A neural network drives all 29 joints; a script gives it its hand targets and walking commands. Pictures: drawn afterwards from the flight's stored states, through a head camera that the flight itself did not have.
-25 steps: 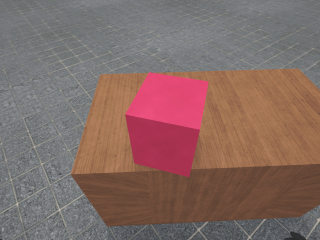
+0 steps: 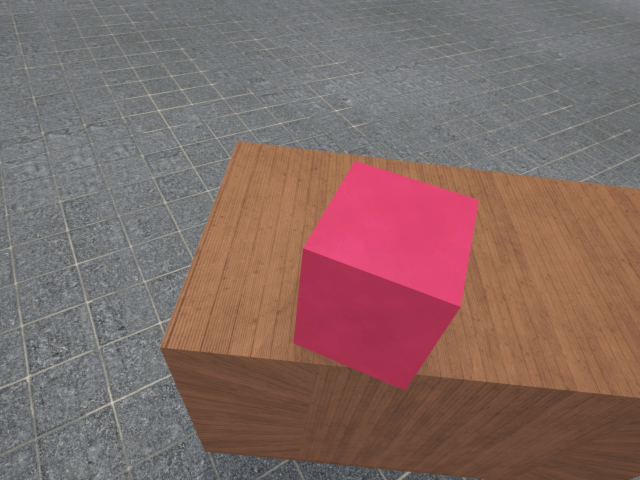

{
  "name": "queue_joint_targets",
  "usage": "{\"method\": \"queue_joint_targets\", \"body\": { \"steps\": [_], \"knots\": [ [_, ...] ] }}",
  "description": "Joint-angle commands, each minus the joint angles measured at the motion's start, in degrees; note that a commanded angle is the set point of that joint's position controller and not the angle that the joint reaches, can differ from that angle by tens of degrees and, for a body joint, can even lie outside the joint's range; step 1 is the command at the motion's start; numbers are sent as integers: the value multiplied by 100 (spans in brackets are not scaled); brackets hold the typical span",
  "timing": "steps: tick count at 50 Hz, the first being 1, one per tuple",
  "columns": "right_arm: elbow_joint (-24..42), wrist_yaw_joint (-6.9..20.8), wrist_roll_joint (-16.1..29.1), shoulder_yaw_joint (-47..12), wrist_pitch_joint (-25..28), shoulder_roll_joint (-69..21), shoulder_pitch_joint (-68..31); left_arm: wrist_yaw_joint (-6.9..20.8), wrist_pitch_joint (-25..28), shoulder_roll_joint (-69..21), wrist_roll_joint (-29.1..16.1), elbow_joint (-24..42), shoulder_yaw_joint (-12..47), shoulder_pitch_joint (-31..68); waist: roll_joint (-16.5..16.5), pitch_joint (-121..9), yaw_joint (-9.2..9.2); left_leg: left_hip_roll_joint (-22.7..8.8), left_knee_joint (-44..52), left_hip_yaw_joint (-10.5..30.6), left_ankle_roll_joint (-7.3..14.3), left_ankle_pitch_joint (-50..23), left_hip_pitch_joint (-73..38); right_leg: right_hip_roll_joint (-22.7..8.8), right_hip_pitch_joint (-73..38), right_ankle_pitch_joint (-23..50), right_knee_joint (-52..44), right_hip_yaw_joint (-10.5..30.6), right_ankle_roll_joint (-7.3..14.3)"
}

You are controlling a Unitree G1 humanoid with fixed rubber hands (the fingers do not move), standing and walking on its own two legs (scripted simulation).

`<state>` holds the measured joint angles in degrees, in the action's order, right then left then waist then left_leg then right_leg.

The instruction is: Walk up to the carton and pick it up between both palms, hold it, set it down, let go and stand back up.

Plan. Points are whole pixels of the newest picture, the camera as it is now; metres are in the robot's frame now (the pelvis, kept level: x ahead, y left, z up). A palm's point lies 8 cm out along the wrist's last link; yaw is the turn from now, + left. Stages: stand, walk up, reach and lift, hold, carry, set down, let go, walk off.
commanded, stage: walk up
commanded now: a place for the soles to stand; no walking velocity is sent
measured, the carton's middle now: (380, 276) +0.43 -0.09 -0.02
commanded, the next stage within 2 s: none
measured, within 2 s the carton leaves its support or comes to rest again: neither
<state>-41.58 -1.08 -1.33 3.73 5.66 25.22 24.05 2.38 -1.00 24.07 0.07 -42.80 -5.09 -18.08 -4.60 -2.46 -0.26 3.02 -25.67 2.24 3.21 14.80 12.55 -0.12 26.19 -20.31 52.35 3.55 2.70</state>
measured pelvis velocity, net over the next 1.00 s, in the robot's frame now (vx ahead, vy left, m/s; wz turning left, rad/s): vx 0.02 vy -0.03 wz -0.05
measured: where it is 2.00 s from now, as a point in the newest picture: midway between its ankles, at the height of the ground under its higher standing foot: outside the picture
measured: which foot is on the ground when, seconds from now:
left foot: down 0.00-0.26, up 0.28-0.60, down 0.62-1.00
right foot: up 0.00-0.22, down 0.24-0.66, up 0.68-0.88, down 0.90-1.00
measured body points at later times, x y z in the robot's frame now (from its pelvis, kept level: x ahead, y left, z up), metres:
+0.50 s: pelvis +0.01 -0.05 -0.01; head +0.02 -0.07 +0.44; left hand +0.12 +0.28 -0.09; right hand +0.07 -0.38 -0.12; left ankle -0.04 +0.10 -0.71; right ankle +0.08 -0.14 -0.74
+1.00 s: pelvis +0.02 -0.03 -0.01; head +0.04 -0.03 +0.44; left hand +0.13 +0.29 -0.11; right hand +0.13 -0.37 -0.10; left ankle -0.01 +0.08 -0.74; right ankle +0.01 -0.17 -0.74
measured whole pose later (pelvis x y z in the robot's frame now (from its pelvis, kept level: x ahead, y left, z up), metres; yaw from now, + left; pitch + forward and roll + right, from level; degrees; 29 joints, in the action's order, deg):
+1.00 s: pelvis +0.02 -0.03 -0.01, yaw -3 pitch -1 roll -1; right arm -42.5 -1.2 -1.4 2.7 2.5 25.1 12.9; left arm 0.7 1.1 23.4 0.1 -45.4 -4.8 -14.7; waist 0.8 3.0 -0.5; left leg -0.6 -35.6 -0.5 1.2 21.6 12.8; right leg 1.5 14.1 -18.0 32.7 3.9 -0.1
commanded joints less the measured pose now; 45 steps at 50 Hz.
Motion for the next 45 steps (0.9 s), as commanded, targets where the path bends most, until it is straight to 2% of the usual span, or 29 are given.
{"method": "queue_joint_targets", "body": {
  "steps": [1, 5, 6, 7, 8, 10, 11, 12, 13, 14, 15, 18, 19, 22, 24, 25, 26, 29, 30, 31, 32, 33, 36, 38, 39, 40, 41, 44, 45],
  "knots": [
    [232, -133, 43, 244, -51, 970, 392, -131, 79, 694, -17, 258, 18, 357, 1287, 389, -253, -1469, 161, 726, 40, -4437, -1588, -22, 863, 298, -254, -160, -302],
    [239, -190, 46, 213, -126, 1097, 38, -163, 121, 539, -6, 287, 57, 483, 1262, 466, -294, -1193, -188, 203, 274, -4234, -1182, 11, 313, 563, -1283, -424, -228],
    [281, -165, 47, 210, -136, 957, 25, -174, 157, 446, -56, 153, 98, 530, 1634, 350, -240, -1091, -380, 214, 197, -4813, -1103, 21, 139, 636, -1299, -630, -187],
    [249, -158, 69, 169, -169, 949, -47, -184, 233, 541, 11, 225, 79, 571, 1319, 121, -255, -1082, -592, 177, 382, -4177, -1049, 11, -148, 869, -1754, -671, -182],
    [286, -105, 88, 204, -226, 1066, -339, -218, 269, 549, 28, 108, 43, 98, 1488, 45, -24, -1105, -917, 136, 407, -3727, -739, 67, -752, 1158, -2234, -635, -98],
    [296, -89, 189, 40, -227, 679, -587, -281, 347, 944, 98, -139, -146, -429, 646, -308, 222, -795, -1601, 119, 103, -2207, 19, -245, -2153, 2665, -2818, 35, 118],
    [334, -63, 174, -43, -273, 560, -454, -315, 360, 1263, 155, -115, -186, -373, 62, -457, 168, -370, -2164, -61, -92, -333, 1044, -1219, -2574, 3127, -2865, 1460, 319],
    [127, -108, 215, -77, -356, 486, -10, -303, 286, 1292, 113, 56, -199, 40, -613, 3, -175, -77, -2332, -99, -165, 1675, 1381, -1590, -2127, 2194, -3177, 2165, 388],
    [-54, -133, 163, -9, -457, 733, 171, -277, 266, 1249, 119, 95, -162, 475, -405, 320, -223, -318, -2637, 217, -99, 1809, 895, -1647, -1266, 205, -3574, 1952, 660],
    [-89, -107, 158, 23, -482, 895, -1, -273, 242, 1133, 135, 148, -120, 622, -360, 794, -135, -359, -2476, 101, -136, 1955, 800, -1647, -726, -761, -3905, 1926, 832],
    [-176, -61, 121, 75, -498, 948, 100, -260, 183, 1164, 147, 161, -120, 799, -621, 732, -193, -357, -2612, 121, -137, 1894, 609, -1493, -384, -1683, -4072, 1902, 791],
    [-359, 34, 67, 138, -501, 1028, -184, -179, 176, 1018, 167, 247, -93, 808, -633, 1034, -42, -368, -2625, -58, -177, 1432, 479, -949, 110, -1510, -4219, 1480, 678],
    [-301, 70, 45, 127, -521, 902, -232, -194, 151, 1058, 157, 167, -122, 765, -662, 1125, -44, -383, -2410, -44, -161, 1306, 536, -806, 93, -1498, -4200, 1411, 413],
    [-363, 81, 19, 168, -471, 831, -126, -165, 140, 1046, 154, 224, -164, 706, -649, 1003, 49, -329, -2006, -125, -278, 1308, 737, -675, -621, -956, -3947, 1237, 563],
    [-399, 3, 27, 185, -443, 1006, 95, -123, 78, 1208, 275, 218, -202, 593, -966, 407, 122, -175, -1693, -317, -258, 1889, 708, -808, -1381, -1079, -3684, 1378, 716],
    [-318, 22, 46, 192, -437, 946, -28, -96, 39, 1244, 263, 238, -231, 505, -942, 481, 213, -214, -1347, -331, -272, 1766, 725, -792, -1390, -1191, -3712, 1362, 733],
    [-352, -21, 51, 161, -396, 893, 72, -104, 17, 1319, 247, 304, -232, 628, -664, 455, 154, -266, -1185, -339, -189, 1701, 399, -953, -1085, -1036, -3602, 1412, 754],
    [-372, -45, -8, 159, -269, 761, 157, -101, -89, 1053, 110, 297, -107, 714, -104, 392, -57, -191, -86, -368, -75, 244, -730, -647, -254, -467, -2798, 925, 503],
    [-382, -97, -82, 136, -238, 783, 177, -87, -83, 762, 101, 369, -74, 843, 138, 527, -116, -555, 510, 128, 2, 647, -285, -462, -435, -355, -2214, 604, 350],
    [-192, -109, -145, 231, -195, 1133, -222, -58, -86, 515, -19, 403, -9, 538, 1142, 198, 54, -1405, 1029, 1517, 203, 1085, -518, 28, -68, -307, -1591, 533, 129],
    [-6, -116, -187, 248, -165, 1368, -521, -88, -62, 639, 6, 240, -71, 712, 1368, 470, 6, -2141, 1515, 2529, 629, 2365, 531, 244, -221, -514, -589, 98, -127],
    [-44, -121, -178, 316, -176, 1648, -755, -94, -126, 1093, 84, 135, -208, 724, 880, 935, -28, -2346, 1477, 2568, 697, 2865, 1284, 142, -291, -697, -144, 417, -106],
    [170, -124, -90, 159, -117, 1071, -1149, -46, -76, 996, -45, -27, -178, 156, 1317, 1020, 296, -1750, 702, 1256, 671, 90, 750, 229, -272, -395, -252, 421, -76],
    [31, -95, -58, 159, -106, 1197, -651, -59, 25, 742, -24, 44, -15, 479, 1505, 431, -25, -1507, 20, 695, 508, -1882, -680, 157, -190, -548, -1539, 89, -122],
    [3, -112, -38, 100, -89, 1023, -523, -74, 84, 576, -13, 162, 12, 611, 1367, 486, -6, -1527, -347, 701, 429, -3352, -987, 51, -91, -337, -1808, 49, -79],
    [-1, -76, 15, 88, -109, 1053, -452, -103, 164, 592, -1, 54, 38, 605, 1227, 203, -110, -1475, -651, 433, 337, -3772, -1008, 135, -483, 94, -2058, -195, -77],
    [-12, -50, -30, 158, -200, 1189, -464, -131, 177, 603, 6, -36, 42, 539, 1663, 66, -125, -1256, -819, 186, 318, -3663, -1143, 190, -750, 486, -2541, -428, -60],
    [-35, -96, 118, 8, -233, 944, -773, -203, 258, 868, 117, -97, 4, 422, 1002, -129, -75, -1046, -1082, 81, 111, -2938, -225, -96, -1791, 2454, -2263, 107, 157],
    [52, -59, 114, -26, -284, 793, -891, -264, 269, 989, 95, -123, -53, 342, 621, -130, -47, -892, -1075, -57, 27, -2043, 196, -504, -1928, 2839, -2285, 557, 301]
  ]
}}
